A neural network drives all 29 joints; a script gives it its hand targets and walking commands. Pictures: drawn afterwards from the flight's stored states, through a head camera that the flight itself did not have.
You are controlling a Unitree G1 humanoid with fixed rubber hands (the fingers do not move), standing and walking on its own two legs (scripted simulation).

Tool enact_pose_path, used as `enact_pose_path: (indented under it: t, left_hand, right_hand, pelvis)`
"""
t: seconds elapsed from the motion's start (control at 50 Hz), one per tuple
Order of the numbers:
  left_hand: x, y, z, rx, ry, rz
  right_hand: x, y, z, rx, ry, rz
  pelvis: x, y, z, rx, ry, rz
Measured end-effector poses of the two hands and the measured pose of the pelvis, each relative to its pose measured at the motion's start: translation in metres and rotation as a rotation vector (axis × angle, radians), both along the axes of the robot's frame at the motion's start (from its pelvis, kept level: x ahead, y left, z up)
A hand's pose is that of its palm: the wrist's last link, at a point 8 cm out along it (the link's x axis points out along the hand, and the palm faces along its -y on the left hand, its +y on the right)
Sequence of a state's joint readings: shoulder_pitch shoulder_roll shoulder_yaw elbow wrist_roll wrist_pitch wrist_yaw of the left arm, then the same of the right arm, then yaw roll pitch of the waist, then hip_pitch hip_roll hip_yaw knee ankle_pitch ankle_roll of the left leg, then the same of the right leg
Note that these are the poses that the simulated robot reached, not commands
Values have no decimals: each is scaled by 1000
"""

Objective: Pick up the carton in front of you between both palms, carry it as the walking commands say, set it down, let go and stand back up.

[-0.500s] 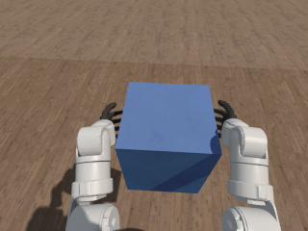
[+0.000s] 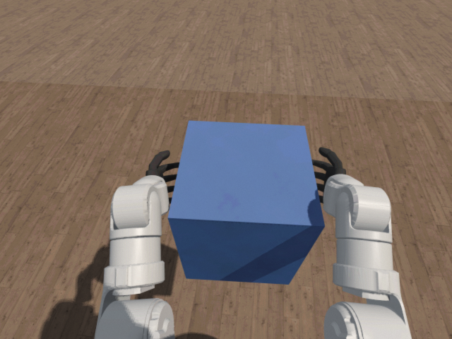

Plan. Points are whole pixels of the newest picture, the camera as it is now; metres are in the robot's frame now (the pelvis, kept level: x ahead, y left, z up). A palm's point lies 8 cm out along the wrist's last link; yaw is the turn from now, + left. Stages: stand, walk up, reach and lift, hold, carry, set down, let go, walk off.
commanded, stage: carry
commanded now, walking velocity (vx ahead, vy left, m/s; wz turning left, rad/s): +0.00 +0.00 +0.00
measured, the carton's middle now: (241, 207) +0.34 +0.00 +0.05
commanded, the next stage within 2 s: none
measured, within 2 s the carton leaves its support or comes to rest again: neither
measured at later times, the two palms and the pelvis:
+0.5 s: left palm (156, 186) +0.33 +0.16 +0.11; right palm (330, 183) +0.33 -0.15 +0.12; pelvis +0.01 +0.00 +0.00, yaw +0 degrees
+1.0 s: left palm (155, 187) +0.33 +0.15 +0.12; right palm (331, 184) +0.33 -0.15 +0.12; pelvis +0.00 +0.00 +0.00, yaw +0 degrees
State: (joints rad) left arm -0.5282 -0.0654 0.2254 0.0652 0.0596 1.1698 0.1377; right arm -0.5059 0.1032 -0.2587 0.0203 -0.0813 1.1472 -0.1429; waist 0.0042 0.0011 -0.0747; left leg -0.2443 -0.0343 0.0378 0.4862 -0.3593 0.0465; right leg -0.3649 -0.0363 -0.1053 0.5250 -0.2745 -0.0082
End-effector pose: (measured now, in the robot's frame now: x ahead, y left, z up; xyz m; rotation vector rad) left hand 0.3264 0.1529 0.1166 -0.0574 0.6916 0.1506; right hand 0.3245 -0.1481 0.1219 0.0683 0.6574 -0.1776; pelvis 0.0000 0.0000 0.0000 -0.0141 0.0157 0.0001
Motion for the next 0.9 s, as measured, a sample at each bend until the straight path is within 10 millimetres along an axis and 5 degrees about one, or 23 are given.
enact_pose_path:
  t: [0.9]
  left_hand:
    - [6,3,0,-2,-9,6]
  right_hand:
    - [8,3,0,-4,-9,7]
  pelvis:
    - [6,2,-1,-4,3,0]
